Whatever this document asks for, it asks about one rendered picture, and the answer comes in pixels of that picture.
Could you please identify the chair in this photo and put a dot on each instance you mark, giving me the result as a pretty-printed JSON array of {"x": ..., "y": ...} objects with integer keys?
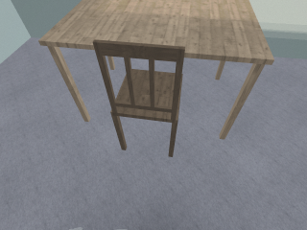
[{"x": 144, "y": 94}]

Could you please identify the table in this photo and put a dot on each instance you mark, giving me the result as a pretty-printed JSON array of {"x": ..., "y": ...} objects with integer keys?
[{"x": 224, "y": 30}]

